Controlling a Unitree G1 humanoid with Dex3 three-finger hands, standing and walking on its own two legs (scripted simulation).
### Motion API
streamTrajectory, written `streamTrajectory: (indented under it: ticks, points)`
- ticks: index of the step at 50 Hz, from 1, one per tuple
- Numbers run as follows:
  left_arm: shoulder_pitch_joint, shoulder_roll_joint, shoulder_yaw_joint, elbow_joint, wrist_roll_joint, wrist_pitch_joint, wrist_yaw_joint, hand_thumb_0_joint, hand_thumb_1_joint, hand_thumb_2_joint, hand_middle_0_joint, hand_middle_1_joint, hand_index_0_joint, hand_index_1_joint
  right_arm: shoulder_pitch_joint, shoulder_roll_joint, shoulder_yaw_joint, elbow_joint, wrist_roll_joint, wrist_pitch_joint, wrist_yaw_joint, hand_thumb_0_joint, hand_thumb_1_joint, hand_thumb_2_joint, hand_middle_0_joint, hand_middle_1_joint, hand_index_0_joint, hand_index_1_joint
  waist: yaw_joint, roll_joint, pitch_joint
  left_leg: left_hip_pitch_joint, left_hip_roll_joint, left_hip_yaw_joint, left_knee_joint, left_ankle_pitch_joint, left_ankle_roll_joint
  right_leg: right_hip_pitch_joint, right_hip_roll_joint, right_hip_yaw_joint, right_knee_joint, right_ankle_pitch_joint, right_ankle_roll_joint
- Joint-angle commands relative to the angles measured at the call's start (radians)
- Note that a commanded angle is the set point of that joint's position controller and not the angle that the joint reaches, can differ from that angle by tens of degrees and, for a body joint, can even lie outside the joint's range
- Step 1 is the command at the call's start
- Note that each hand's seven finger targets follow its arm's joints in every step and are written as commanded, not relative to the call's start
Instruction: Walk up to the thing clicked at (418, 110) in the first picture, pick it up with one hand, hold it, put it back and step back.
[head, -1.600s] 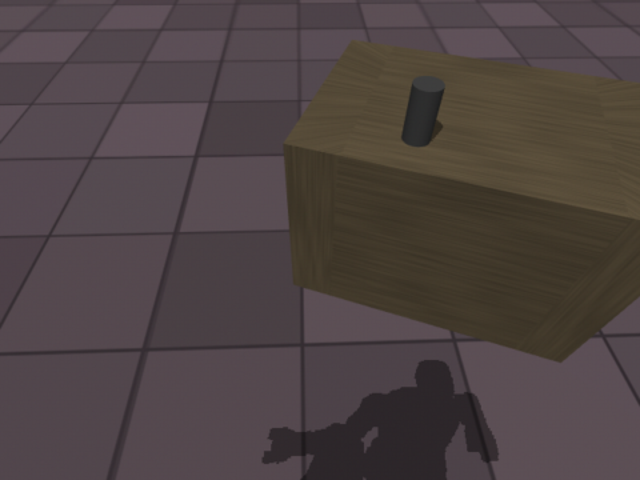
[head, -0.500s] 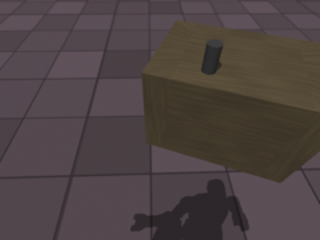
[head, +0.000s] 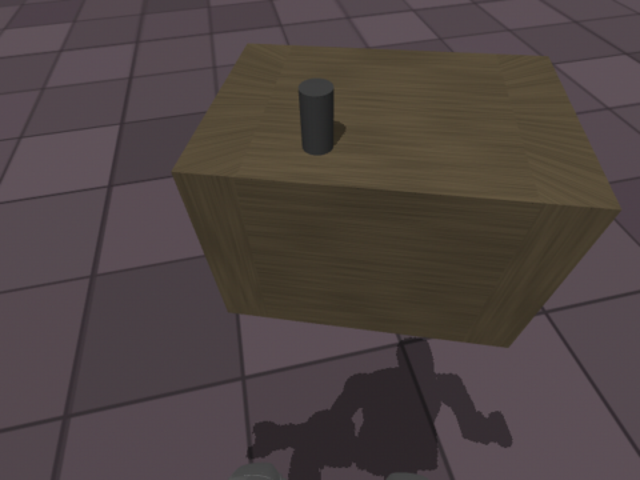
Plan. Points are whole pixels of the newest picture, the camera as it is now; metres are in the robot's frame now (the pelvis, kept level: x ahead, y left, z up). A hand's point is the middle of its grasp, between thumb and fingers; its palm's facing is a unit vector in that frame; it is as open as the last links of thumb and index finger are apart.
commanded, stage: walk up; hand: left
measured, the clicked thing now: (316, 118) +0.83 +0.05 -0.03
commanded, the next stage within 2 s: none
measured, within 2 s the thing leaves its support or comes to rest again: neither
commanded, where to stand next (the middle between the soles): +0.36 -0.09 m, yaw -8 degrees
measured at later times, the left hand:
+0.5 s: hand (210, 344) +0.32 +0.20 -0.12, palm faces -0.22 -0.90 -0.37, open 7.4 cm
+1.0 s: hand (260, 310) +0.40 +0.14 -0.14, palm faces -0.18 -0.90 -0.40, open 7.4 cm
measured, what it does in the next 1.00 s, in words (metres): walks ahead: left foot, then right foot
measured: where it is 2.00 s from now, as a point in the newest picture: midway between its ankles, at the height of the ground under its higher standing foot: (368, 446)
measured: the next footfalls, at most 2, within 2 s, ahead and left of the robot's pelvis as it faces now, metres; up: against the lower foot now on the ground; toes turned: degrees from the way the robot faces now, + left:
left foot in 0.18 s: +0.18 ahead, +0.10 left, +0.00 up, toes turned +2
right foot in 0.56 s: +0.33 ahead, -0.24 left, +0.00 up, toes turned -8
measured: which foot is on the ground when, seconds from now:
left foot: up 0.00-0.16, down 0.18-0.60, up 0.62-0.98, down 1.00-1.00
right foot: down 0.00-0.18, up 0.20-0.54, down 0.56-1.00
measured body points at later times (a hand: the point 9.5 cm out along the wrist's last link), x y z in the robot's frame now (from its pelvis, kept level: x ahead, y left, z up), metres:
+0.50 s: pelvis +0.17 -0.06 +0.01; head +0.20 -0.05 +0.46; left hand +0.34 +0.25 -0.09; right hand +0.11 -0.39 -0.09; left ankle +0.14 +0.10 -0.72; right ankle +0.27 -0.23 -0.69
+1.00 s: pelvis +0.30 -0.12 +0.00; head +0.34 -0.13 +0.44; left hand +0.41 +0.18 -0.12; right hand +0.34 -0.44 -0.12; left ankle +0.39 -0.01 -0.72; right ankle +0.29 -0.23 -0.72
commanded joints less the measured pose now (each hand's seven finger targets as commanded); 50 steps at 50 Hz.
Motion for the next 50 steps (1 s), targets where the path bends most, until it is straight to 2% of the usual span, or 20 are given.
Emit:
streamTrajectory:
  ticks: [1, 5, 7, 8, 9, 10, 11, 12, 14, 18, 22, 26, 28, 29, 30, 31, 35, 43, 48, 50]
  points:
    - [-0.018, 0.305, 0.071, -0.101, -0.003, -0.028, 0.030, 0.000, 0.900, 0.900, -0.200, -0.300, -0.200, -0.300, 0.083, -0.175, -0.044, -0.086, 0.006, -0.044, 0.004, 0.000, -0.900, -0.900, 0.200, 0.300, 0.200, 0.300, -0.013, -0.200, 0.008, -0.079, 0.016, -0.029, -0.157, 0.023, 0.008, -0.011, -0.193, 0.354, -0.379, -0.255, -0.207]
    - [-0.047, 0.292, 0.060, -0.147, -0.004, -0.039, 0.030, 0.000, 0.900, 0.900, -0.200, -0.300, -0.200, -0.300, 0.108, -0.162, -0.054, -0.117, -0.004, -0.061, 0.009, 0.000, -0.900, -0.900, 0.200, 0.300, 0.200, 0.300, -0.030, -0.171, -0.025, 0.026, -0.001, -0.024, -0.358, 0.126, 0.001, -0.046, -0.214, 0.337, -0.351, -0.183, -0.212]
    - [-0.127, 0.260, 0.047, -0.175, -0.011, -0.034, 0.026, 0.000, 0.900, 0.900, -0.200, -0.300, -0.200, -0.300, 0.253, -0.159, -0.070, -0.079, -0.009, -0.078, -0.001, 0.000, -0.900, -0.900, 0.200, 0.300, 0.200, 0.300, -0.132, -0.078, -0.065, 0.324, -0.038, 0.025, -0.535, 0.321, -0.012, -0.237, -0.138, 0.218, -0.168, -0.183, -0.154]
    - [-0.132, 0.195, 0.028, -0.190, -0.003, -0.033, 0.028, 0.000, 0.900, 0.900, -0.200, -0.300, -0.200, -0.300, 0.356, -0.197, -0.088, -0.056, -0.023, -0.085, -0.016, 0.000, -0.900, -0.900, 0.200, 0.300, 0.200, 0.300, -0.194, 0.050, -0.095, 0.481, -0.001, -0.071, -0.602, 0.261, -0.016, -0.364, -0.034, 0.164, 0.057, -0.220, -0.097]
    - [-0.072, 0.108, 0.002, -0.196, -0.005, -0.034, 0.033, 0.000, 0.900, 0.900, -0.200, -0.300, -0.200, -0.300, 0.388, -0.286, -0.105, -0.067, -0.039, -0.096, -0.029, 0.000, -0.900, -0.900, 0.200, 0.300, 0.200, 0.300, -0.187, 0.289, -0.086, 0.505, 0.210, -0.453, -0.773, -0.043, 0.017, -0.512, 0.138, 0.122, 0.360, -0.244, -0.051]
    - [-0.007, 0.173, 0.017, -0.167, -0.005, -0.022, 0.041, 0.000, 0.900, 0.900, -0.200, -0.300, -0.200, -0.300, 0.261, -0.302, -0.102, -0.120, -0.029, -0.099, -0.032, 0.000, -0.900, -0.900, 0.200, 0.300, 0.200, 0.300, -0.112, 0.158, -0.043, 0.349, 0.359, -0.707, -0.910, -0.286, 0.071, -0.502, 0.108, 0.188, 0.486, -0.206, -0.038]
    - [0.029, 0.266, 0.038, -0.145, 0.002, -0.016, 0.040, 0.000, 0.900, 0.900, -0.200, -0.300, -0.200, -0.300, 0.150, -0.310, -0.100, -0.151, -0.003, -0.099, -0.027, 0.000, -0.900, -0.900, 0.200, 0.300, 0.200, 0.300, -0.074, 0.073, -0.001, 0.248, 0.396, -0.710, -0.944, -0.393, 0.137, -0.449, 0.039, 0.233, 0.484, -0.165, -0.034]
    - [0.031, 0.276, 0.040, -0.135, 0.000, -0.021, 0.038, 0.000, 0.900, 0.900, -0.200, -0.300, -0.200, -0.300, 0.095, -0.291, -0.089, -0.164, 0.004, -0.099, -0.024, 0.000, -0.900, -0.900, 0.200, 0.300, 0.200, 0.300, -0.042, 0.073, 0.052, 0.200, 0.375, -0.639, -0.930, -0.327, 0.166, -0.439, 0.012, 0.221, 0.494, -0.128, -0.027]
    - [0.028, 0.263, 0.050, -0.102, -0.003, -0.030, 0.034, 0.000, 0.900, 0.900, -0.200, -0.300, -0.200, -0.300, 0.095, -0.223, -0.065, -0.168, -0.003, -0.108, -0.021, 0.000, -0.900, -0.900, 0.200, 0.300, 0.200, 0.300, -0.031, 0.081, 0.072, 0.180, 0.275, -0.419, -0.894, -0.062, 0.147, -0.379, -0.015, 0.202, 0.445, -0.047, -0.003]
    - [-0.034, 0.212, 0.037, -0.119, -0.013, -0.032, 0.015, 0.000, 0.900, 0.900, -0.200, -0.300, -0.200, -0.300, 0.152, -0.210, -0.058, -0.154, -0.002, -0.113, -0.017, 0.000, -0.900, -0.900, 0.200, 0.300, 0.200, 0.300, -0.056, 0.093, 0.051, 0.225, 0.212, -0.143, -0.806, 0.423, 0.160, -0.316, -0.029, 0.124, 0.293, -0.002, 0.024]
    - [-0.135, 0.173, 0.027, -0.171, -0.018, -0.037, -0.003, 0.000, 0.900, 0.900, -0.200, -0.300, -0.200, -0.300, 0.154, -0.227, -0.061, -0.174, -0.004, -0.101, -0.010, 0.000, -0.900, -0.900, 0.200, 0.300, 0.200, 0.300, -0.071, 0.142, 0.006, 0.211, 0.173, 0.005, -0.727, 0.591, 0.143, -0.172, -0.050, 0.015, 0.058, 0.039, 0.005]
    - [-0.044, 0.185, 0.037, -0.125, -0.021, -0.039, -0.001, 0.000, 0.900, 0.900, -0.200, -0.300, -0.200, -0.300, 0.115, -0.244, -0.062, -0.197, -0.006, -0.075, -0.008, 0.000, -0.900, -0.900, 0.200, 0.300, 0.200, 0.300, -0.016, 0.121, -0.078, 0.150, 0.175, 0.008, -0.597, 0.463, 0.126, 0.072, -0.007, -0.068, -0.070, 0.115, -0.020]
    - [0.120, 0.267, 0.075, -0.067, -0.019, -0.056, 0.019, 0.000, 0.900, 0.900, -0.200, -0.300, -0.200, -0.300, 0.184, -0.155, -0.029, -0.205, -0.002, -0.066, -0.008, 0.000, -0.900, -0.900, 0.200, 0.300, 0.200, 0.300, 0.061, -0.151, -0.186, 0.016, 0.088, 0.076, -0.185, 0.451, 0.082, 0.361, 0.030, -0.026, -0.137, 0.052, -0.037]
    - [0.175, 0.342, 0.103, -0.065, -0.011, -0.063, 0.034, 0.000, 0.900, 0.900, -0.200, -0.300, -0.200, -0.300, 0.243, -0.079, 0.001, -0.219, 0.006, -0.065, -0.005, 0.000, -0.900, -0.900, 0.200, 0.300, 0.200, 0.300, 0.074, -0.364, -0.212, -0.176, -0.009, 0.068, 0.018, 0.158, 0.037, 0.468, -0.139, 0.290, -0.226, -0.123, -0.095]
    - [0.139, 0.383, 0.097, -0.106, -0.018, -0.069, 0.042, 0.000, 0.900, 0.900, -0.200, -0.300, -0.200, -0.300, 0.239, -0.102, 0.002, -0.224, 0.013, -0.056, -0.008, 0.000, -0.900, -0.900, 0.200, 0.300, 0.200, 0.300, 0.055, -0.350, -0.175, -0.303, -0.058, 0.012, 0.120, 0.000, 0.008, 0.419, -0.348, 0.655, -0.385, -0.205, -0.193]
    - [0.081, 0.395, 0.092, -0.117, -0.032, -0.065, 0.041, 0.000, 0.900, 0.900, -0.200, -0.300, -0.200, -0.300, 0.188, -0.198, -0.031, -0.210, 0.006, -0.046, -0.017, 0.000, -0.900, -0.900, 0.200, 0.300, 0.200, 0.300, 0.051, -0.269, -0.117, -0.282, -0.006, -0.051, 0.180, -0.020, 0.001, 0.298, -0.381, 0.718, -0.407, -0.242, -0.269]
    - [-0.011, 0.293, 0.058, -0.135, -0.041, -0.081, 0.058, 0.000, 0.900, 0.900, -0.200, -0.300, -0.200, -0.300, 0.212, -0.154, -0.025, -0.157, 0.018, -0.034, 0.000, 0.000, -0.900, -0.900, 0.200, 0.300, 0.200, 0.300, -0.031, -0.176, 0.005, -0.201, 0.052, -0.093, 0.062, 0.138, 0.012, 0.092, -0.220, 0.328, -0.344, 0.102, -0.185]
    - [-0.018, 0.230, 0.010, -0.127, -0.026, -0.100, 0.106, 0.000, 0.900, 0.900, -0.200, -0.300, -0.200, -0.300, 0.093, -0.081, -0.012, -0.155, 0.008, -0.003, -0.004, 0.000, -0.900, -0.900, 0.200, 0.300, 0.200, 0.300, -0.026, -0.168, -0.043, -0.030, 0.017, -0.042, -0.252, 0.257, -0.025, -0.013, -0.191, 0.116, -0.206, 0.724, -0.179]
    - [-0.065, 0.272, 0.006, -0.131, -0.039, -0.075, 0.124, 0.000, 0.900, 0.900, -0.200, -0.300, -0.200, -0.300, 0.045, -0.085, -0.020, -0.152, 0.006, 0.004, -0.013, 0.000, -0.900, -0.900, 0.200, 0.300, 0.200, 0.300, -0.044, -0.169, -0.114, 0.083, -0.035, -0.031, -0.393, 0.310, 0.012, -0.010, -0.223, 0.174, -0.062, 0.655, -0.165]
    - [-0.055, 0.245, -0.002, -0.132, -0.045, -0.065, 0.129, 0.000, 0.900, 0.900, -0.200, -0.300, -0.200, -0.300, 0.047, -0.138, -0.035, -0.142, -0.003, -0.003, -0.015, 0.000, -0.900, -0.900, 0.200, 0.300, 0.200, 0.300, -0.041, -0.041, -0.136, 0.176, 0.008, -0.111, -0.517, 0.591, 0.043, -0.056, -0.157, 0.144, 0.045, 0.473, -0.101]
